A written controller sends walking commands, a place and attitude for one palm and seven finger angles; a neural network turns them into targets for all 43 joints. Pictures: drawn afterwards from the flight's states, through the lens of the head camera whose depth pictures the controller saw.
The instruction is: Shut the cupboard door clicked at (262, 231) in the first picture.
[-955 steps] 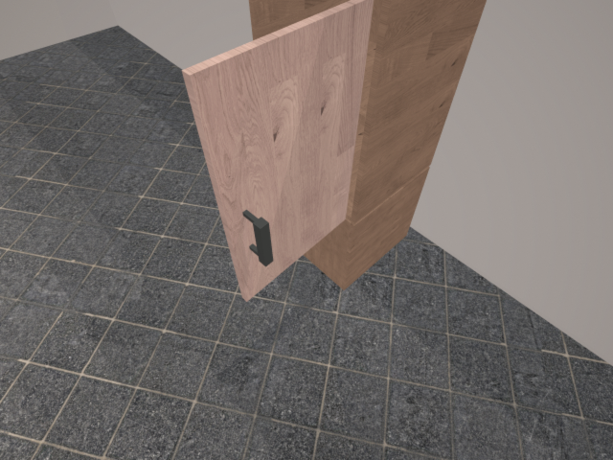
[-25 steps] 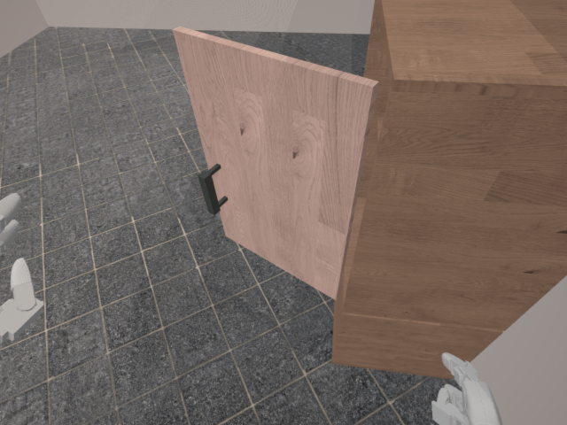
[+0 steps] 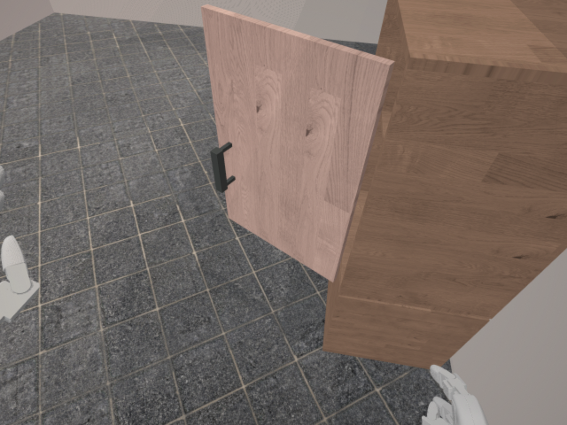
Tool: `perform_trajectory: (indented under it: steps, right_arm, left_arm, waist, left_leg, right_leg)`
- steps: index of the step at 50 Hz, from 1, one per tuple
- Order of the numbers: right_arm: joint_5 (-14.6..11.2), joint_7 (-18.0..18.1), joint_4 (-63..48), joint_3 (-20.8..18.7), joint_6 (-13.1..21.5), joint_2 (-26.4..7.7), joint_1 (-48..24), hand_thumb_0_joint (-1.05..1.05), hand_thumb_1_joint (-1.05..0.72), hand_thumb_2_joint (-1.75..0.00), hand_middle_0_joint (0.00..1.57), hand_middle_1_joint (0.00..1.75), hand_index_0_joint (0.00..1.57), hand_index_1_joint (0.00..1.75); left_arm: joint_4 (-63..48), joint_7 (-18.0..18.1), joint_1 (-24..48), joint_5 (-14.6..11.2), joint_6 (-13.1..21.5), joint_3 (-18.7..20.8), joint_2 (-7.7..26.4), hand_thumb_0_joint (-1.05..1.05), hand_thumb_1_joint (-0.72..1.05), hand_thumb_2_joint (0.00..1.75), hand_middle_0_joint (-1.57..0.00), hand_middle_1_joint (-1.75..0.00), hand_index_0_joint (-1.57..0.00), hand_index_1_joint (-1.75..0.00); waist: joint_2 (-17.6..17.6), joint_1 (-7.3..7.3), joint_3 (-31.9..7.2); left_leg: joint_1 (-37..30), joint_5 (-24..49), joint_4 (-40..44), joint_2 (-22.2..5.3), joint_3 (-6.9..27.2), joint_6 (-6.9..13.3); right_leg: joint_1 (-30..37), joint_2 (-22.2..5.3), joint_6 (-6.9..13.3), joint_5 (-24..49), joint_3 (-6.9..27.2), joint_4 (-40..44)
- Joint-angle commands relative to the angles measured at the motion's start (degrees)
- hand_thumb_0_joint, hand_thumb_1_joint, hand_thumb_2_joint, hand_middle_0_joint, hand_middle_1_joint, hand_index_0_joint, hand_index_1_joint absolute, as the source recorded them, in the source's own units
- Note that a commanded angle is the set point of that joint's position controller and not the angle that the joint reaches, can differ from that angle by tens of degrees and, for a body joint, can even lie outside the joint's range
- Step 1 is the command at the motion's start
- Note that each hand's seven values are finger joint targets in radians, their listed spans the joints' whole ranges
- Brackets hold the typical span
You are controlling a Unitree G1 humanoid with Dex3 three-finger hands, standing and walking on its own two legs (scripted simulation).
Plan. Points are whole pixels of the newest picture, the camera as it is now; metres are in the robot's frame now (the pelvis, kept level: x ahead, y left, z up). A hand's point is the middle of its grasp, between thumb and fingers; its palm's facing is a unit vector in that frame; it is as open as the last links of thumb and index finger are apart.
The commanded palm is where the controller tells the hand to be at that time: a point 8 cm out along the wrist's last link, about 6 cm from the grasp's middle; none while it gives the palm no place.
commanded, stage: step back with the hand held close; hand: left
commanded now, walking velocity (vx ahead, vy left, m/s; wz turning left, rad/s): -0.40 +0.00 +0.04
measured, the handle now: (224, 167) +0.71 +0.19 -0.08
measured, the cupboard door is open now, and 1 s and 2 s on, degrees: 63 63 63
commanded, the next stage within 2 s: stop stepping back and stand still in 0.88 s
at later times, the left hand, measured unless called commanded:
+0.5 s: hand (18, 314) +0.17 +0.26 +0.19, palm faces +0.45 -0.78 -0.43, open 7.4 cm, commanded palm +0.10 +0.30 +0.20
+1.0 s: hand out of the picture +0.09 +0.18 +0.19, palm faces +0.20 -0.82 -0.54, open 7.4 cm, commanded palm +0.02 +0.25 +0.20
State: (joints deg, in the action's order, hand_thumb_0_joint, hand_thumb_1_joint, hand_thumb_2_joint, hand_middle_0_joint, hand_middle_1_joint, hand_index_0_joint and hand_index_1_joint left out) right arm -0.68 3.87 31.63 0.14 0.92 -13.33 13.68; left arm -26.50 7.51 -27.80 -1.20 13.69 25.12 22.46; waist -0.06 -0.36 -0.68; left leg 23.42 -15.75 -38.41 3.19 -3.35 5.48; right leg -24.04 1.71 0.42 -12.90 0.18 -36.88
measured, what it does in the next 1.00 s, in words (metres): walks backwards: right foot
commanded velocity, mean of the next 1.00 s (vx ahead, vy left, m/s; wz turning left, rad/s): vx -0.37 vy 0.01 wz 0.01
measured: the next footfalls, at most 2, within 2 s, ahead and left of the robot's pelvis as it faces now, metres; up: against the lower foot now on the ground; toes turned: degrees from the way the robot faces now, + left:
right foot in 0.84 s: -0.16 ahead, -0.10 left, +0.00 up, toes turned -4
left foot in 1.12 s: -0.05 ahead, +0.06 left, +0.00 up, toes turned -4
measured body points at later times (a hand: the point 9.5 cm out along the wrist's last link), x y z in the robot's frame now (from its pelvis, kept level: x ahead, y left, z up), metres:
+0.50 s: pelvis -0.03 +0.00 +0.00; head -0.02 +0.02 +0.44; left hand +0.14 +0.30 +0.21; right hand +0.13 -0.25 -0.08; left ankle +0.05 +0.06 -0.71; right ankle +0.07 -0.11 -0.72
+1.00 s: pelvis -0.14 -0.04 +0.00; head -0.09 -0.02 +0.45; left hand +0.07 +0.23 +0.22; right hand +0.07 -0.26 -0.06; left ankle +0.05 +0.06 -0.71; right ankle -0.26 -0.13 -0.72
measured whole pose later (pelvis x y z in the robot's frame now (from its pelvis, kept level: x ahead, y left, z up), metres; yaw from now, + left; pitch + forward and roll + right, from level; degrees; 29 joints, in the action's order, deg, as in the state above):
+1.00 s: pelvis -0.14 -0.04 +0.00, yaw -3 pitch +4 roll -4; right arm -0.8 1.6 32.0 0.7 4.6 -8.8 3.3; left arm -37.4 3.6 -31.9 -4.9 15.7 26.6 30.8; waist -0.5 0.9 2.3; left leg 34.4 -2.4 -28.1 -5.3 -2.9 0.9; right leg -6.3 5.5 2.0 -23.5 -2.3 -26.0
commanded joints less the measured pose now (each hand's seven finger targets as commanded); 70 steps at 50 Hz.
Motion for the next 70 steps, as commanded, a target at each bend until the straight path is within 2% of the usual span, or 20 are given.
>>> perform_trajectory:
  steps: [1, 13, 20, 22, 25, 28, 30, 34, 38, 41, 46, 48, 50, 51, 53, 58, 60, 65, 68, 70]
  right_arm:
    - [0.4, 0.6, -8.8, -3.8, 3.3, -8.2, -6.2, 0.00, -0.90, -0.90, 0.20, 0.30, 0.20, 0.30]
    - [0.6, 0.9, -7.7, -4.4, 4.0, -8.7, -5.8, 0.00, -0.90, -0.90, 0.20, 0.30, 0.20, 0.30]
    - [0.9, -0.3, -7.2, -4.5, 3.3, -7.4, -4.4, 0.00, -0.90, -0.90, 0.20, 0.30, 0.20, 0.30]
    - [0.7, -0.7, -7.1, -4.1, 2.9, -6.4, -4.1, 0.00, -0.90, -0.90, 0.20, 0.30, 0.20, 0.30]
    - [0.6, 0.0, -7.3, -4.1, 3.2, -7.2, -4.8, 0.00, -0.90, -0.90, 0.20, 0.30, 0.20, 0.30]
    - [0.8, 1.1, -7.2, -4.4, 4.4, -8.4, -6.7, 0.00, -0.90, -0.90, 0.20, 0.30, 0.20, 0.30]
    - [0.9, 1.2, -6.8, -5.1, 5.4, -8.6, -7.6, 0.00, -0.90, -0.90, 0.20, 0.30, 0.20, 0.30]
    - [2.0, 0.5, -3.3, -4.0, 7.4, -6.2, -5.7, 0.00, -0.90, -0.90, 0.20, 0.30, 0.20, 0.30]
    - [2.2, -0.2, 0.7, -4.0, 9.5, -6.7, -4.9, 0.00, -0.90, -0.90, 0.20, 0.30, 0.20, 0.30]
    - [1.9, -1.0, 0.0, -4.5, 10.1, -6.6, -6.2, 0.00, -0.90, -0.90, 0.20, 0.30, 0.20, 0.30]
    - [0.7, -2.1, -6.3, -3.7, 6.5, -4.4, -9.4, 0.00, -0.90, -0.90, 0.20, 0.30, 0.20, 0.30]
    - [-1.2, -1.2, -7.8, -3.1, 4.2, -3.2, -9.8, 0.00, -0.90, -0.90, 0.20, 0.30, 0.20, 0.30]
    - [-0.7, 0.5, -7.3, -2.9, 3.8, -4.8, -10.7, 0.00, -0.90, -0.90, 0.20, 0.30, 0.20, 0.30]
    - [0.0, 1.0, -6.4, -1.8, 2.6, -3.2, -8.7, 0.00, -0.90, -0.90, 0.20, 0.30, 0.20, 0.30]
    - [0.1, 1.8, -5.4, -0.9, 2.0, -4.4, -6.9, 0.00, -0.90, -0.90, 0.20, 0.30, 0.20, 0.30]
    - [-1.3, 2.2, -4.3, -2.7, 3.3, -7.3, -5.1, 0.00, -0.90, -0.90, 0.20, 0.30, 0.20, 0.30]
    - [-1.1, 2.0, -5.2, -2.5, 3.7, -7.5, -6.5, 0.00, -0.90, -0.90, 0.20, 0.30, 0.20, 0.30]
    - [0.4, 2.1, -5.2, -2.0, 7.5, -6.9, -6.7, 0.00, -0.90, -0.90, 0.20, 0.30, 0.20, 0.30]
    - [1.1, 1.8, -5.3, -1.9, 8.3, -5.7, -5.6, 0.00, -0.90, -0.90, 0.20, 0.30, 0.20, 0.30]
    - [1.4, 1.3, -4.8, -2.1, 8.2, -5.3, -4.6, 0.00, -0.90, -0.90, 0.20, 0.30, 0.20, 0.30]
  left_arm:
    - [-12.6, 1.6, 2.5, 0.1, 4.7, 8.8, 12.4, 0.00, 0.90, 0.90, -0.20, -0.30, -0.20, -0.30]
    - [-12.1, 1.6, 3.3, 0.5, 5.0, 9.3, 11.8, 0.00, 0.90, 0.90, -0.20, -0.30, -0.20, -0.30]
    - [-14.5, 2.5, 2.6, 0.1, 4.8, 9.5, 13.4, 0.00, 0.90, 0.90, -0.20, -0.30, -0.20, -0.30]
    - [-15.6, 2.9, 0.8, -0.3, 5.1, 8.7, 13.4, 0.00, 0.90, 0.90, -0.20, -0.30, -0.20, -0.30]
    - [-16.5, 3.6, -1.2, -0.2, 5.9, 10.3, 14.3, 0.00, 0.90, 0.90, -0.20, -0.30, -0.20, -0.30]
    - [-16.5, 2.9, 0.1, 0.1, 6.1, 11.0, 12.9, 0.00, 0.90, 0.90, -0.20, -0.30, -0.20, -0.30]
    - [-15.0, 2.1, 1.8, 0.4, 5.6, 11.8, 14.1, 0.00, 0.90, 0.90, -0.20, -0.30, -0.20, -0.30]
    - [-12.4, 1.0, 0.1, -1.7, 5.8, 6.1, 9.2, 0.00, 0.90, 0.90, -0.20, -0.30, -0.20, -0.30]
    - [-16.8, 0.7, 5.0, -1.7, 7.3, 3.3, 10.0, 0.00, 0.90, 0.90, -0.20, -0.30, -0.20, -0.30]
    - [-19.3, 0.3, 3.6, -1.6, 6.8, 5.5, 12.3, 0.00, 0.90, 0.90, -0.20, -0.30, -0.20, -0.30]
    - [-23.7, -1.6, -7.4, -4.4, 5.3, 13.7, 17.1, 0.00, 0.90, 0.90, -0.20, -0.30, -0.20, -0.30]
    - [-20.6, -1.5, -9.9, -5.5, 5.1, 15.5, 18.7, 0.00, 0.90, 0.90, -0.20, -0.30, -0.20, -0.30]
    - [-16.1, -0.1, -12.2, -5.1, 4.2, 18.2, 21.3, 0.00, 0.90, 0.90, -0.20, -0.30, -0.20, -0.30]
    - [-12.8, 0.4, -11.8, -4.5, 1.8, 14.1, 17.1, 0.00, 0.90, 0.90, -0.20, -0.30, -0.20, -0.30]
    - [-8.0, 1.8, -3.2, -3.4, -0.4, 9.9, 14.8, 0.00, 0.90, 0.90, -0.20, -0.30, -0.20, -0.30]
    - [0.0, 2.5, 5.0, -1.7, -2.8, 1.6, 10.9, 0.00, 0.90, 0.90, -0.20, -0.30, -0.20, -0.30]
    - [-9.4, 2.6, 6.6, -1.6, -1.6, 2.1, 13.2, 0.00, 0.90, 0.90, -0.20, -0.30, -0.20, -0.30]
    - [-20.2, 3.2, 3.5, -1.2, 1.1, 7.3, 16.4, 0.00, 0.90, 0.90, -0.20, -0.30, -0.20, -0.30]
    - [-17.4, 2.8, -2.7, -1.4, 1.3, 8.5, 14.4, 0.00, 0.90, 0.90, -0.20, -0.30, -0.20, -0.30]
    - [-14.4, 2.6, -7.7, -2.3, 0.8, 11.0, 15.9, 0.00, 0.90, 0.90, -0.20, -0.30, -0.20, -0.30]
  waist:
    - [-2.0, 0.66, -3.7]
    - [-3.9, 0.81, -3.3]
    - [2.6, 1.59, -5.3]
    - [4.1, 2.09, -6.5]
    - [-3.1, 2.26, -6.7]
    - [-13.9, 0.95, -6.4]
    - [-11.6, 0.72, -5.3]
    - [-6.8, 0.52, -3.1]
    - [-11.4, -0.15, -16.0]
    - [-13.3, -1.05, -24.3]
    - [-8.0, -1.62, -24.3]
    - [10.1, -0.08, -16.8]
    - [7.5, 0.06, -9.1]
    - [3.0, 1.40, -5.9]
    - [-1.1, 2.59, -1.7]
    - [9.7, 1.40, -0.3]
    - [2.0, 1.22, -3.9]
    - [-11.9, 0.93, -1.4]
    - [-16.7, 0.80, -3.1]
    - [-12.7, 0.59, -6.2]
  left_leg:
    - [23.3, -21.4, 16.9, -9.8, 14.0, 1.3]
    - [31.4, -28.4, 18.4, -12.8, 15.3, 2.5]
    - [17.2, -19.1, 5.0, -5.9, 11.1, -1.4]
    - [10.1, -14.8, 4.3, -5.2, 10.4, -2.0]
    - [12.8, -17.8, 12.9, -8.6, 13.8, 0.0]
    - [28.6, -28.9, 28.4, -20.0, 23.3, 3.4]
    - [28.6, -30.8, 30.9, -22.9, 24.9, 3.9]
    - [5.4, -10.0, 26.9, -19.7, 20.0, 1.6]
    - [-25.8, 38.9, 16.4, -18.4, 13.6, -1.5]
    - [-36.7, 54.0, 12.2, -17.0, 10.1, -1.8]
    - [-23.9, 32.2, 11.3, -13.2, 4.4, -3.9]
    - [-16.1, 8.2, 0.6, -5.3, -0.9, -6.4]
    - [-6.4, -3.6, -12.4, -3.8, 3.2, -6.6]
    - [-0.8, -3.2, -11.1, -5.3, 4.9, -6.4]
    - [0.8, 1.4, -3.0, -5.4, 4.7, -6.0]
    - [-7.7, 17.7, 4.1, -5.5, 4.1, -3.2]
    - [-9.7, 21.2, 8.1, -6.9, 6.0, -2.6]
    - [2.3, -21.7, 30.6, -10.8, 19.4, -2.5]
    - [6.5, -25.5, 32.2, -9.7, 15.3, -5.1]
    - [4.2, -21.1, 27.2, -7.6, 10.8, -6.1]
  right_leg:
    - [21.9, -4.3, 1.1, 3.9, 10.4, 0.1]
    - [25.4, -2.2, 0.3, 3.2, 9.4, -6.5]
    - [10.2, -12.1, 5.1, -4.9, 20.3, 8.6]
    - [5.4, -12.8, 5.2, -6.2, 18.0, 11.6]
    - [9.2, -6.7, 2.2, -4.3, 10.1, 6.1]
    - [24.8, 2.7, -1.2, 1.3, 1.8, -13.3]
    - [24.4, 5.0, -1.8, -5.1, 1.8, -20.0]
    - [9.1, 2.8, -0.6, -14.3, 0.9, -4.2]
    - [3.6, 1.8, -1.1, -7.4, 0.5, 13.4]
    - [3.8, 2.5, -2.0, -6.3, -0.6, 12.9]
    - [12.6, -0.3, -1.4, 7.2, -2.2, 18.7]
    - [5.3, -11.9, -0.9, 21.6, 4.4, 20.7]
    - [-2.1, -19.2, 4.0, 17.5, 10.4, 18.9]
    - [1.6, -19.2, 6.6, 19.6, 10.6, 16.3]
    - [5.8, -16.2, 4.9, 23.8, 8.7, 13.6]
    - [8.1, -10.9, -1.9, 29.5, 4.9, 13.2]
    - [10.2, -8.3, -2.2, 20.1, 1.7, 11.0]
    - [17.1, 0.9, -0.5, -11.0, -2.0, 9.4]
    - [22.0, 2.8, 0.5, -12.4, -4.8, 8.6]
    - [22.3, 2.0, 1.6, -13.3, -5.3, 11.7]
